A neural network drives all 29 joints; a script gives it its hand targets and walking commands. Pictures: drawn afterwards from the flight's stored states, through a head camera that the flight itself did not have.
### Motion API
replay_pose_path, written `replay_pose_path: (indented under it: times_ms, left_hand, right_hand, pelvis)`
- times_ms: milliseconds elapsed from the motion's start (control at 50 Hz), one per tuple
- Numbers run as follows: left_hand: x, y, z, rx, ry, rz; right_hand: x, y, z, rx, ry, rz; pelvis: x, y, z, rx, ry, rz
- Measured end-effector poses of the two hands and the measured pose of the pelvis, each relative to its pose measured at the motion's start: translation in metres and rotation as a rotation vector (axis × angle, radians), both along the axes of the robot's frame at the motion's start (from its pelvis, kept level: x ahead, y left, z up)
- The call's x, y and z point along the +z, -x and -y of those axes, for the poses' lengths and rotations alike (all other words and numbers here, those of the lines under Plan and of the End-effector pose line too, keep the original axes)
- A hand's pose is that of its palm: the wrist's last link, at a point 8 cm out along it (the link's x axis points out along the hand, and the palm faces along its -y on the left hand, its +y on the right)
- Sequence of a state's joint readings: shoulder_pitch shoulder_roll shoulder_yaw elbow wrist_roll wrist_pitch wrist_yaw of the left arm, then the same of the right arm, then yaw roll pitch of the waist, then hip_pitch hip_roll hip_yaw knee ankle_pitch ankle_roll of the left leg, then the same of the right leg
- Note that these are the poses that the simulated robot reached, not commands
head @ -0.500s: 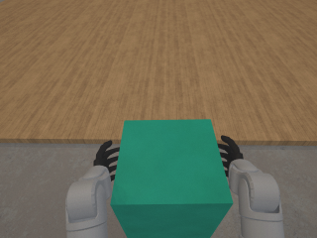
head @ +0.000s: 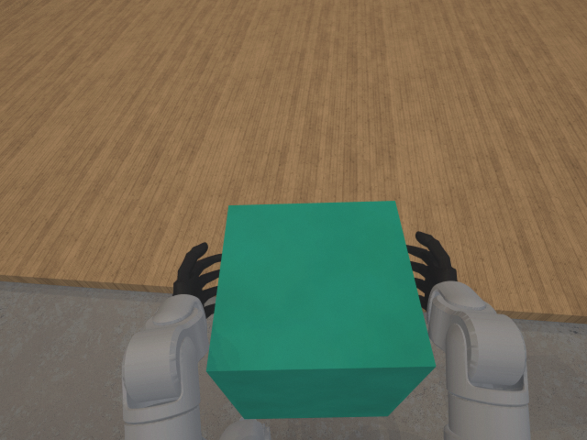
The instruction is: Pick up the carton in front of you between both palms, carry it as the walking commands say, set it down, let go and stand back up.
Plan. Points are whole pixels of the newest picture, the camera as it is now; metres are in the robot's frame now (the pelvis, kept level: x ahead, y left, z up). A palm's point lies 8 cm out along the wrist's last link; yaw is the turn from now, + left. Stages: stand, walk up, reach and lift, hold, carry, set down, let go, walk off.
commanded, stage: carry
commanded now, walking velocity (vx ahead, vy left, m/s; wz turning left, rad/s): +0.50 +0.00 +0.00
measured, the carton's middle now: (313, 318) +0.28 +0.01 +0.00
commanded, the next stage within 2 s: none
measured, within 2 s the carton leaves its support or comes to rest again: neither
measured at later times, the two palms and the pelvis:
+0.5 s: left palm (219, 64) +0.70 +0.16 +0.14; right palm (387, 59) +0.68 -0.13 +0.15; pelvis +0.32 +0.04 -0.01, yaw -2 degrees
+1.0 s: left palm (238, 0) +1.07 +0.17 +0.12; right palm out of the picture +1.08 -0.13 +0.12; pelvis +0.69 +0.02 -0.02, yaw -2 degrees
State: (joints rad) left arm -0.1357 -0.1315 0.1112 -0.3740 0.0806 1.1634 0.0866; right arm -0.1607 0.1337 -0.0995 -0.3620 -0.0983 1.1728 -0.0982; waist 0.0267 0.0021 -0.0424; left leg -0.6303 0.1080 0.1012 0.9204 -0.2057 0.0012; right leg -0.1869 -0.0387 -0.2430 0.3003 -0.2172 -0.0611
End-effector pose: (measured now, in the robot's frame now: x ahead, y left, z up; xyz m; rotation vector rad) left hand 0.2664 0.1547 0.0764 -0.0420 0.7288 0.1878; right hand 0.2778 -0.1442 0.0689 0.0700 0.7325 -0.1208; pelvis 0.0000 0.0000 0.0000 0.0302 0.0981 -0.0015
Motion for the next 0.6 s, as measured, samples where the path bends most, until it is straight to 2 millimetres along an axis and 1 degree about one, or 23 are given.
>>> replay_pose_path:
  times_ms: [60,120,160,200,240,280,340,420,520,600]
  left_hand:
    - [0.010,-0.046,0.000,-0.016,0.003,0.049]
    - [0.019,-0.098,-0.003,-0.035,0.015,0.106]
    - [0.023,-0.136,-0.006,-0.044,0.033,0.151]
    - [0.026,-0.179,-0.010,-0.065,0.039,0.199]
    - [0.026,-0.222,-0.013,-0.097,0.023,0.207]
    - [0.027,-0.259,-0.015,-0.127,0.008,0.165]
    - [0.033,-0.309,-0.014,-0.146,0.008,0.100]
    - [0.049,-0.374,-0.011,-0.151,0.013,0.086]
    - [0.069,-0.455,-0.008,-0.139,0.008,0.103]
    - [0.074,-0.519,-0.002,-0.118,0.005,0.096]
  right_hand:
    - [0.010,-0.040,0.000,-0.017,0.002,0.049]
    - [0.021,-0.086,-0.002,-0.044,0.004,0.106]
    - [0.029,-0.121,-0.006,-0.061,0.009,0.151]
    - [0.036,-0.159,-0.010,-0.071,0.028,0.200]
    - [0.040,-0.197,-0.014,-0.075,0.063,0.206]
    - [0.041,-0.230,-0.015,-0.076,0.085,0.162]
    - [0.045,-0.273,-0.014,-0.082,0.091,0.096]
    - [0.060,-0.334,-0.012,-0.090,0.087,0.082]
    - [0.081,-0.420,-0.008,-0.078,0.084,0.099]
    - [0.084,-0.490,-0.002,-0.063,0.074,0.094]
  pelvis:
    - [-0.001,-0.042,-0.004,-0.006,0.003,0.004]
    - [-0.009,-0.087,-0.012,-0.012,0.015,0.014]
    - [-0.017,-0.119,-0.018,-0.021,0.026,0.023]
    - [-0.031,-0.151,-0.026,-0.036,0.035,0.038]
    - [-0.038,-0.177,-0.032,-0.035,0.019,0.045]
    - [-0.035,-0.196,-0.037,-0.043,0.021,0.041]
    - [-0.025,-0.226,-0.043,-0.047,0.028,0.028]
    - [-0.014,-0.268,-0.045,-0.044,0.039,0.011]
    - [-0.009,-0.329,-0.039,-0.031,0.043,-0.009]
    - [-0.015,-0.387,-0.028,-0.019,0.038,-0.015]
